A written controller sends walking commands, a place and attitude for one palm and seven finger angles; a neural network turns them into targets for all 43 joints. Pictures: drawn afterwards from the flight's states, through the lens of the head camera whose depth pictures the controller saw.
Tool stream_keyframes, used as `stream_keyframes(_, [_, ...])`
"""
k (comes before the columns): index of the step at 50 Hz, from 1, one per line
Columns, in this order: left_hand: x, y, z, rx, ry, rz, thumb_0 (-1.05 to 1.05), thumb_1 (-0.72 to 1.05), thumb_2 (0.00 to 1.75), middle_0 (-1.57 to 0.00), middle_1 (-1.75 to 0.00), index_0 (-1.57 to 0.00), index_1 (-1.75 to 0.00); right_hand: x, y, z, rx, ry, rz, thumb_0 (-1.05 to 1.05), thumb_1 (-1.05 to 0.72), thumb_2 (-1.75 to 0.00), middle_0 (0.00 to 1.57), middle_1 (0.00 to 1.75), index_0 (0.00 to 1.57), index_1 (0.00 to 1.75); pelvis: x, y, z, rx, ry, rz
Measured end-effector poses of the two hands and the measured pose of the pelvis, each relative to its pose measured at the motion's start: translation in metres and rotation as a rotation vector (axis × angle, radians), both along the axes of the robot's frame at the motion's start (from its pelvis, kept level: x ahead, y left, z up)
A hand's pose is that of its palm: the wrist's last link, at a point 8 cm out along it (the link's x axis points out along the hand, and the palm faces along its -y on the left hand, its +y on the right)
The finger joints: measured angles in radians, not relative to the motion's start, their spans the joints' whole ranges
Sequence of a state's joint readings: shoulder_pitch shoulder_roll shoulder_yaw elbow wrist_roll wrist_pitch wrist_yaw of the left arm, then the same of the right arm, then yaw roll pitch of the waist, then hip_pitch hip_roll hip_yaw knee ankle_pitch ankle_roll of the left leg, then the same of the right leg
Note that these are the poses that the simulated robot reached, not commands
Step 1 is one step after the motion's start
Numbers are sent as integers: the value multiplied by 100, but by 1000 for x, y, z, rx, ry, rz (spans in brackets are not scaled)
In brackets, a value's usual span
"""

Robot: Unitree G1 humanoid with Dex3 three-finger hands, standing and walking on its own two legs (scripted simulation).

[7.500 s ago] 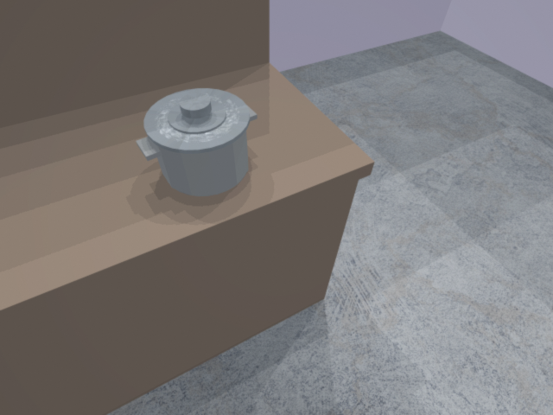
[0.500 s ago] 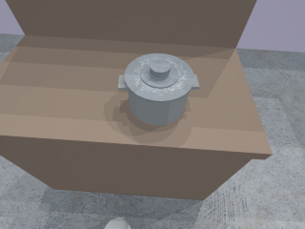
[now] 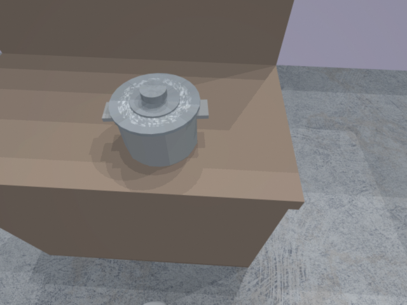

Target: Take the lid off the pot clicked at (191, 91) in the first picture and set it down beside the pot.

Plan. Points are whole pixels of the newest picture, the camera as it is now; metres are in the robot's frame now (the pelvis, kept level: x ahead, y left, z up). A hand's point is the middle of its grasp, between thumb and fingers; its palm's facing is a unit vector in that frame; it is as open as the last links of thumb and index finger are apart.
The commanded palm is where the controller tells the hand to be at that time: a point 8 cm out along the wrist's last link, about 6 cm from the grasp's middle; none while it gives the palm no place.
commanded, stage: come to a stop and stand still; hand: left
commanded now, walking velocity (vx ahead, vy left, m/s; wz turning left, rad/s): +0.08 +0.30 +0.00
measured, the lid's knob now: (153, 91) +0.49 +0.12 +0.14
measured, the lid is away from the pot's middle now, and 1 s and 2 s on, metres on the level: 0.00 0.00 0.00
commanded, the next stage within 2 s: look again from close up in 0.84 s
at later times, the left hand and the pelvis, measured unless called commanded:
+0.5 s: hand out of the picture -0.01 +0.19 -0.17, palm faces +0.05 -0.98 -0.19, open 7.3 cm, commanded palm none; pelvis -0.02 +0.00 +0.01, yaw +0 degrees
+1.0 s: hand out of the picture -0.03 +0.15 -0.17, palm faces +0.02 -0.99 -0.13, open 7.3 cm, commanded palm none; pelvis -0.01 +0.01 +0.01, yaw -1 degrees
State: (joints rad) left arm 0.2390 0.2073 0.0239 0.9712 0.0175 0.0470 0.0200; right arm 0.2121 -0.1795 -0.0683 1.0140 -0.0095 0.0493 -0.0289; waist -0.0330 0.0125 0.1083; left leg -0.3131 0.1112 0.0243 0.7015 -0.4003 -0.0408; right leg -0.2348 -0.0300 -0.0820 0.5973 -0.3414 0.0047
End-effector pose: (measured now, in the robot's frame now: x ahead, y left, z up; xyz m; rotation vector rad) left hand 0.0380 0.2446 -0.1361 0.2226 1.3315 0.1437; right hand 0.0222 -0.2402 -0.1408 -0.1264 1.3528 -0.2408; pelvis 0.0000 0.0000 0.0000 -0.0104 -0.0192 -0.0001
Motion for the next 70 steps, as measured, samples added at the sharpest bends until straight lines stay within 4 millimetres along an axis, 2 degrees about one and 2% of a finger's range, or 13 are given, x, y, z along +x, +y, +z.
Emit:
stream_keyframes(3, [-4,-19,2,-22,-8,9,1,91,90,-20,-30,-20,-30,-1,-13,6,-7,-3,11,0,-92,-90,20,30,20,30,4,-10,5,5,6,-8])
stream_keyframes(6, [-6,-35,-1,-48,-18,21,1,91,90,-20,-30,-20,-30,-3,-17,8,-8,-9,23,0,-91,-90,20,30,20,30,5,-18,5,-2,9,-6])
stream_keyframes(11, [-12,-42,3,-41,-35,57,1,94,90,-20,-30,-21,-30,-8,-12,11,16,11,53,0,-91,-90,20,30,20,30,-2,-27,10,13,6,-6])
stream_keyframes(18, [-35,-31,7,-34,-25,73,1,92,90,-20,-30,-21,-30,-18,-1,10,29,6,66,0,-92,-90,20,30,20,30,-16,-15,12,7,-4,4])
stream_keyframes(23, [-50,-15,2,-49,4,79,1,91,90,-20,-30,-20,-30,-37,16,15,27,16,68,0,-92,-90,20,30,20,30,-21,-1,12,11,-2,-5])
stream_keyframes(30, [-62,-5,-2,-70,44,77,1,91,90,-20,-30,-20,-30,-73,49,17,60,98,35,0,-91,-90,20,30,20,30,-16,15,13,16,18,2])
stream_keyframes(34, [-67,-9,-2,-81,78,83,1,91,90,-19,-30,-20,-30,-80,65,16,88,133,15,0,-91,-90,20,30,20,30,-9,18,14,16,21,3])
stream_keyframes(38, [-72,-18,-2,-99,115,85,1,91,90,-19,-30,-20,-30,-74,75,15,104,129,1,0,-91,-90,20,30,20,30,-5,18,15,15,21,1])
stream_keyframes(42, [-73,-29,-3,-116,134,88,0,91,90,-19,-30,-20,-30,-65,77,14,104,121,2,1,-91,-90,20,30,20,30,-3,16,15,12,17,0])
stream_keyframes(48, [-70,-40,-4,-123,123,81,0,91,90,-20,-30,-20,-30,-60,62,12,85,118,5,2,-92,-90,20,30,20,30,-4,12,14,5,16,-6])
stream_keyframes(52, [-67,-37,-5,-104,118,59,1,91,90,-20,-30,-20,-30,-50,44,5,63,75,18,2,-92,-90,20,30,20,30,-6,12,8,0,25,-11])
stream_keyframes(62, [-35,-18,7,-8,8,42,1,91,90,-20,-30,-20,-30,-11,16,-3,51,-58,49,1,-93,-90,20,30,20,30,-1,1,5,20,11,-16])
stream_keyframes(70, [-15,-26,12,0,-38,21,1,91,90,-20,-30,-20,-30,-5,4,-1,57,-54,71,1,-93,-90,20,30,20,30,0,-11,8,29,11,-16])
